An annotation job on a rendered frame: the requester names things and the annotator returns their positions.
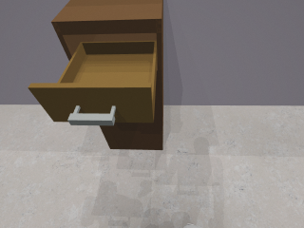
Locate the drawer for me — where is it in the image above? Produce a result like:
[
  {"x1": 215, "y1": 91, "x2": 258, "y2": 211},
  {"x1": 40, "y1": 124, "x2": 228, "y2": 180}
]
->
[{"x1": 28, "y1": 40, "x2": 158, "y2": 124}]

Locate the cabinet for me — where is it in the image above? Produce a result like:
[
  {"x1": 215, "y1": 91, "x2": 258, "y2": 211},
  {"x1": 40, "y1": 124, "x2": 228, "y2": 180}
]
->
[{"x1": 51, "y1": 0, "x2": 163, "y2": 150}]

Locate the handle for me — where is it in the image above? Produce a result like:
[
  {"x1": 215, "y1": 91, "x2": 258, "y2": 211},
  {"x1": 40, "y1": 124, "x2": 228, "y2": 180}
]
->
[{"x1": 67, "y1": 105, "x2": 116, "y2": 126}]

